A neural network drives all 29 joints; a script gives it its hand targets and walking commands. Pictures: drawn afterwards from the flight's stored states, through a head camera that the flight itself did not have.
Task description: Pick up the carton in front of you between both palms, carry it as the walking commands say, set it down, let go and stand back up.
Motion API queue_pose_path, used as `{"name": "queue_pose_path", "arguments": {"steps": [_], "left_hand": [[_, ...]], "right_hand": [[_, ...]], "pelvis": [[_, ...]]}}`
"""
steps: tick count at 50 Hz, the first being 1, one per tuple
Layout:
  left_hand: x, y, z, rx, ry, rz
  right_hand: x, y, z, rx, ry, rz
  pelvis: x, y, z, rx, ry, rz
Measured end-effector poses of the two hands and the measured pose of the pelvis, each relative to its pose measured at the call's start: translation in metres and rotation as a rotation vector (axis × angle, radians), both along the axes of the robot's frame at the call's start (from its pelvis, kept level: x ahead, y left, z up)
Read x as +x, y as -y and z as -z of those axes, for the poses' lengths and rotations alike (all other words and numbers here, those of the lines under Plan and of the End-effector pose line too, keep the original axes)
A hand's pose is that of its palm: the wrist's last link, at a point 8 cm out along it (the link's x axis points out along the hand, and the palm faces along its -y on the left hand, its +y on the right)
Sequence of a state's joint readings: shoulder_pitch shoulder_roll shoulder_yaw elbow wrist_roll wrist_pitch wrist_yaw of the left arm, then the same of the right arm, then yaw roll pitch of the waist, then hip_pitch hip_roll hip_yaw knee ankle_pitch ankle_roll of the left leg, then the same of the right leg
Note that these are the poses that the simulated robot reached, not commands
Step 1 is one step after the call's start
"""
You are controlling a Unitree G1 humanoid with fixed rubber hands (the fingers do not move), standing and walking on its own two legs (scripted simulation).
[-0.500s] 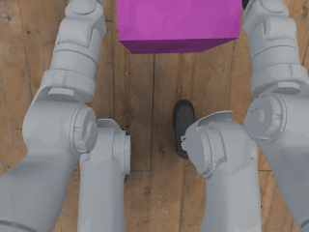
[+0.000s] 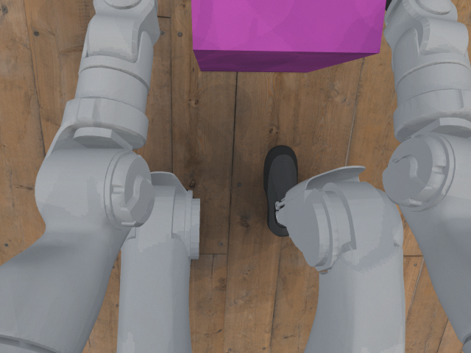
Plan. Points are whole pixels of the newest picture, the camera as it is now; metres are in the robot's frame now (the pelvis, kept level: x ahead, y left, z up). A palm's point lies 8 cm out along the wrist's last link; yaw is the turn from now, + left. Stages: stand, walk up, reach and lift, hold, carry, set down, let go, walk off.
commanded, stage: set down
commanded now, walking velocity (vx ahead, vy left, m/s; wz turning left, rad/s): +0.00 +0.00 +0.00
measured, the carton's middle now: out of the picture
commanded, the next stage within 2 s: let go in 1.40 s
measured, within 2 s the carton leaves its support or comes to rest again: neither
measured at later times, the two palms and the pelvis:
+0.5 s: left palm out of the picture +0.58 +0.11 -0.14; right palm out of the picture +0.53 -0.26 -0.15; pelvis +0.00 +0.00 +0.01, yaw +0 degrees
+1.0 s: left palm out of the picture +0.58 +0.12 +0.02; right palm out of the picture +0.52 -0.27 +0.01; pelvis +0.02 -0.01 +0.13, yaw +0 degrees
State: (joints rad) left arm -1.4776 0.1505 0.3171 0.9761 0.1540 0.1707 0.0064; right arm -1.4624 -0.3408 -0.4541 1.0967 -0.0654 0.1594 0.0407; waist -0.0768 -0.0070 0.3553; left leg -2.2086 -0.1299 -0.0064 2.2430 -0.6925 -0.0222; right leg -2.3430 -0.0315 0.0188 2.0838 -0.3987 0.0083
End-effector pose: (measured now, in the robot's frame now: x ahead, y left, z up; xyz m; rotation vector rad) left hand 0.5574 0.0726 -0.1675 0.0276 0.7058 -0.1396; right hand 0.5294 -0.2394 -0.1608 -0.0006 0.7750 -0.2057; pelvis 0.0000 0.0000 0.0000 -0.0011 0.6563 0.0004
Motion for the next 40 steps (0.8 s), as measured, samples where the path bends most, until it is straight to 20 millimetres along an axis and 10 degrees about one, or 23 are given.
{"name": "queue_pose_path", "arguments": {"steps": [19,40], "left_hand": [[0.012,-0.051,0.011,0.126,0.018,-0.05],[0.026,-0.039,-0.138,0.128,0.074,-0.094]], "right_hand": [[-0.014,0.024,0.022,-0.031,0.027,0.115],[-0.007,0.025,-0.124,-0.031,0.13,0.097]], "pelvis": [[0.002,0.001,-0.002,-0.007,0.019,-0.012],[0.008,0.002,-0.079,0.023,-0.106,0.017]]}}
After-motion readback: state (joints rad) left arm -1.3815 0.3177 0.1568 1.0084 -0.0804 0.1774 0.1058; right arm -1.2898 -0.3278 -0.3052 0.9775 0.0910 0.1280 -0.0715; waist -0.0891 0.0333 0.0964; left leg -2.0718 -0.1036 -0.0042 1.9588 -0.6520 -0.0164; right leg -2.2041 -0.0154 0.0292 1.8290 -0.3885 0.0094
